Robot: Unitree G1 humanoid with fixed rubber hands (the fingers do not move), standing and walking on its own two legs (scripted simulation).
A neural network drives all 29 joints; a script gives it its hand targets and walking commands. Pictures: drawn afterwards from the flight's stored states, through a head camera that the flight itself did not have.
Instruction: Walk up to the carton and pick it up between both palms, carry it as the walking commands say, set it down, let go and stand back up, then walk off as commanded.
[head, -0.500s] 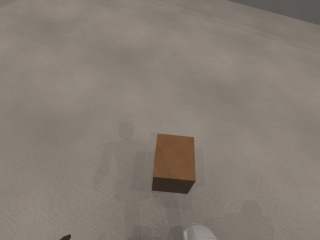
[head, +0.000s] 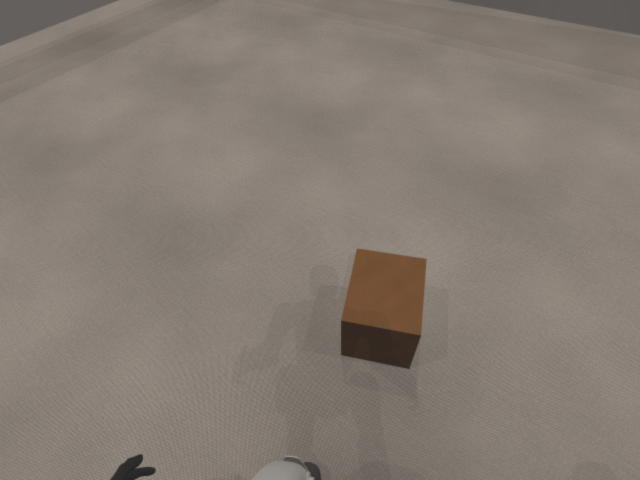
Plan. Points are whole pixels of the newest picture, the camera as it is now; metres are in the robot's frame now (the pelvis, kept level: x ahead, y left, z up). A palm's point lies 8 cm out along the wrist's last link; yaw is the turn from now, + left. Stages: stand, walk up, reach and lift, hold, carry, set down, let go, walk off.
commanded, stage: walk off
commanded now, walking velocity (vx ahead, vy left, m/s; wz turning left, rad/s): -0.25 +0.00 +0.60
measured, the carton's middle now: (382, 308) +0.71 -0.16 -0.64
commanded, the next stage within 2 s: none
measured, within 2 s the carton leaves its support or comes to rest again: neither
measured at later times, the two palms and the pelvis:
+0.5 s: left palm out of the picture -0.12 +0.28 -0.11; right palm out of the picture +0.01 -0.25 -0.11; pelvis -0.14 -0.02 +0.01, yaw +18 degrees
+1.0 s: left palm out of the picture -0.33 +0.18 -0.13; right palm out of the picture -0.02 -0.26 -0.12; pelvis -0.25 -0.09 -0.01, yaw +41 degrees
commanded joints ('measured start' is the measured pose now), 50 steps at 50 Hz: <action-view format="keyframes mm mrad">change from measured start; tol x32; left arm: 1 -206 204 54 -127 74 -25 23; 50 -3 35 34 -153 35 -44 -26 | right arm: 1 56 -195 -56 -81 -22 -1 8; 50 129 -350 -85 -109 15 -32 32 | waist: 1 -75 -239 56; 12 -33 -176 -148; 14 -40 390 -82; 28 39 254 -122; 31 42 -404 -161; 45 6 -256 -134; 50 -51 322 -159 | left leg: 1 10 30 -24 686 -290 -42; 4 47 31 70 873 -135 -73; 11 118 158 97 -18 -186 -43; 14 383 467 -432 -249 899 111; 29 -48 266 -377 -337 75 19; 31 -185 -6 -20 159 -331 -94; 37 -30 65 65 775 -173 -74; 45 102 190 75 130 -286 -44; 50 287 484 -472 -249 824 165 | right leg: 1 -474 -353 99 -429 -54 -158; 11 180 -318 -58 23 770 -139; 14 -330 -29 -200 443 -228 15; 17 -342 -16 8 617 -174 -7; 29 178 -11 -6 -156 36 -8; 31 147 -447 363 -367 -105 -88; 34 -417 -363 77 -405 -110 -143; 45 88 -398 -13 -17 732 -195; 50 -356 7 -35 627 -271 10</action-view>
